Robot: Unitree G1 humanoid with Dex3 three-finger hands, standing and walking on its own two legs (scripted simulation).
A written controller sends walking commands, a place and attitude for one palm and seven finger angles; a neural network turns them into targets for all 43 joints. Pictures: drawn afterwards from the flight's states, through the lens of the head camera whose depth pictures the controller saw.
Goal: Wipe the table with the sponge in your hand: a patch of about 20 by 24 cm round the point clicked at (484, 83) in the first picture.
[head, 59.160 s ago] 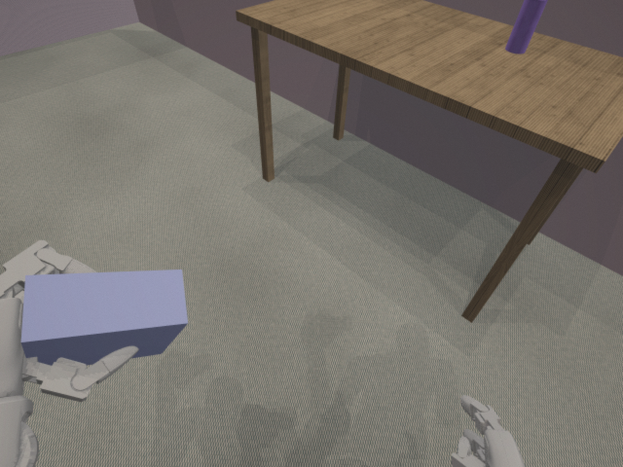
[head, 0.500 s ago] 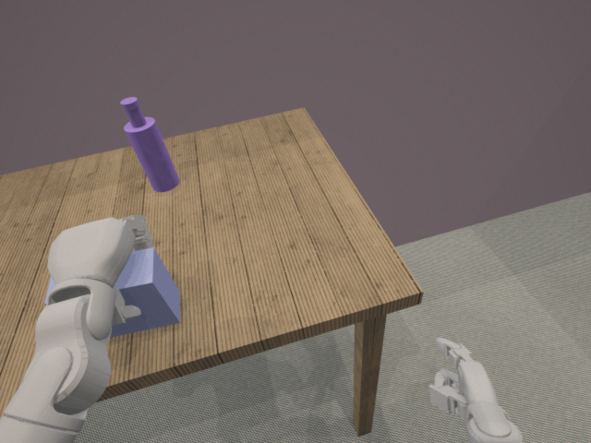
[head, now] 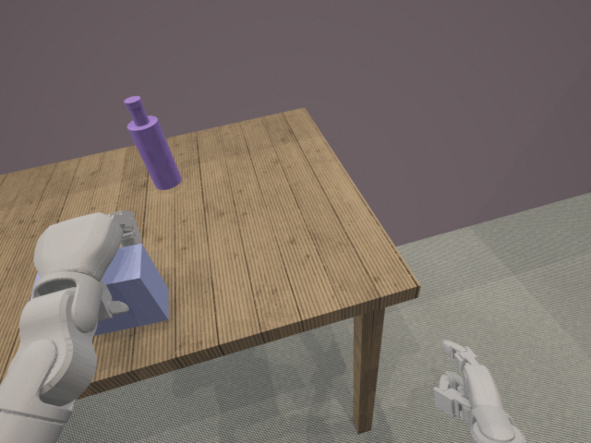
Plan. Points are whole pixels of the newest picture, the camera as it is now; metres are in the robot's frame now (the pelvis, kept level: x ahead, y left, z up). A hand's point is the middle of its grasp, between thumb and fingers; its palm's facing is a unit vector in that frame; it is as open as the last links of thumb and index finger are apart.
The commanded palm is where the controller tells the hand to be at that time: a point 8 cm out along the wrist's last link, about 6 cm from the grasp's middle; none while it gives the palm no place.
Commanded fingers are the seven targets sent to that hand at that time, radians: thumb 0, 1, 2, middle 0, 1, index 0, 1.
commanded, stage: move the sponge above the wiping area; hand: left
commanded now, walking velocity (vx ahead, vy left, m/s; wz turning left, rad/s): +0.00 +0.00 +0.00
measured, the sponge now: (115, 300) +0.25 +0.31 +0.08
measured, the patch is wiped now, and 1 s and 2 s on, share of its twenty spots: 1.00 1.00 1.00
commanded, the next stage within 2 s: lower the sponge onto the table in 0.02 s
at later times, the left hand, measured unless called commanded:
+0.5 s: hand (107, 274) +0.26 +0.29 +0.14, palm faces +0.06 -0.05 -1.00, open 9.6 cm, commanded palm +0.22 +0.28 +0.20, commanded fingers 0.00 0.10 1.30 -1.20 -1.60 -1.20 -1.60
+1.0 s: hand (121, 288) +0.25 +0.28 +0.11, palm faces +0.03 -0.07 -1.00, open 9.6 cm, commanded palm +0.22 +0.28 +0.18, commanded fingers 0.00 0.10 1.30 -1.20 -1.60 -1.20 -1.60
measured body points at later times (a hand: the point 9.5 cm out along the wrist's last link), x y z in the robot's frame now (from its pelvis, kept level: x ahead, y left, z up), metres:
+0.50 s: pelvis +0.00 +0.01 +0.00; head -0.02 -0.05 +0.45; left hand +0.25 +0.29 +0.19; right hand +0.26 -0.19 -0.08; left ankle +0.03 +0.11 -0.74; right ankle +0.01 -0.08 -0.74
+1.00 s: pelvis +0.01 +0.01 +0.00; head -0.01 -0.05 +0.45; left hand +0.25 +0.28 +0.17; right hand +0.26 -0.19 -0.08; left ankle +0.03 +0.11 -0.74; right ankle +0.01 -0.08 -0.74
